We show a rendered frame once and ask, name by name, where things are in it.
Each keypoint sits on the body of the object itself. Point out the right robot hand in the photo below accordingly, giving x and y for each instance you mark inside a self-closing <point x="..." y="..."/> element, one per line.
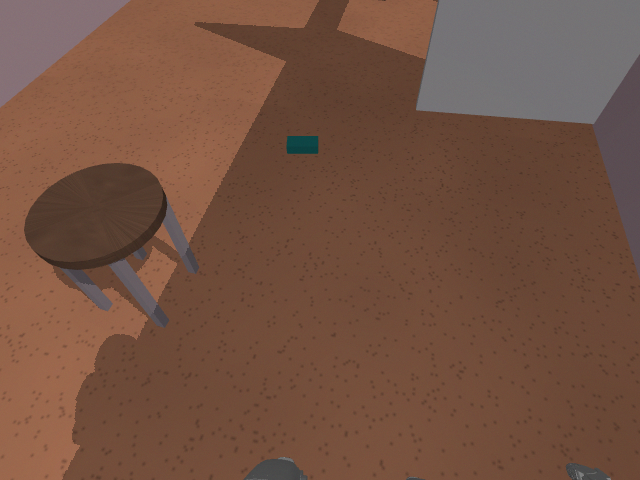
<point x="580" y="472"/>

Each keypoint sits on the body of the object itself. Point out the small box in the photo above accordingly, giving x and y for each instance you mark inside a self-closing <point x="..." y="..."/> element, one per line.
<point x="302" y="145"/>

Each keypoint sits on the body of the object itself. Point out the stool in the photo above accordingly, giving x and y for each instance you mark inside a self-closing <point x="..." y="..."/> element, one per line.
<point x="99" y="215"/>

